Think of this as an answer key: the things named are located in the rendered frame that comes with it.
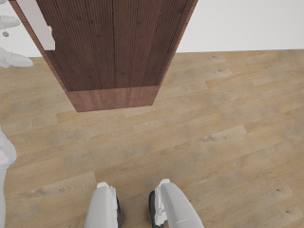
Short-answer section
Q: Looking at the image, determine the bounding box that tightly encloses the right robot shin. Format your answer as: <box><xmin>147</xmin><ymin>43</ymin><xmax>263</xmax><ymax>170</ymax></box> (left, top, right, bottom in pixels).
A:
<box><xmin>154</xmin><ymin>179</ymin><xmax>170</xmax><ymax>225</ymax></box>

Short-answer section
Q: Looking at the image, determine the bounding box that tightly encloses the robot left upper arm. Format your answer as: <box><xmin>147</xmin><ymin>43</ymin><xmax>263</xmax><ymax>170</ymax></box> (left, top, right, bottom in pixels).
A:
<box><xmin>0</xmin><ymin>130</ymin><xmax>17</xmax><ymax>228</ymax></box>

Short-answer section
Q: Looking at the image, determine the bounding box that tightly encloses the handle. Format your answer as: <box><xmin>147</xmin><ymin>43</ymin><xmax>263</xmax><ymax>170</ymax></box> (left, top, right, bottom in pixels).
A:
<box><xmin>16</xmin><ymin>0</ymin><xmax>55</xmax><ymax>50</ymax></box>

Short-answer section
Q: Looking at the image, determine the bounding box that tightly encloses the right robot thigh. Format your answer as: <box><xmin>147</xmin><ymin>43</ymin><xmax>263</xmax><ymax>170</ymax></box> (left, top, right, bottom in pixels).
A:
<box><xmin>155</xmin><ymin>182</ymin><xmax>204</xmax><ymax>228</ymax></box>

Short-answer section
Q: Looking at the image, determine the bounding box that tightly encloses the cupboard door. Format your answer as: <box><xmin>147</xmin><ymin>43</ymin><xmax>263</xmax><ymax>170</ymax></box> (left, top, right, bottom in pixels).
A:
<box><xmin>15</xmin><ymin>0</ymin><xmax>195</xmax><ymax>92</ymax></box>

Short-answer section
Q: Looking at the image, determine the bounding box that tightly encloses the left robot hand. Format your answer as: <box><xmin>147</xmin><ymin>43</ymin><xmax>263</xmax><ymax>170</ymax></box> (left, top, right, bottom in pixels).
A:
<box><xmin>0</xmin><ymin>0</ymin><xmax>33</xmax><ymax>68</ymax></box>

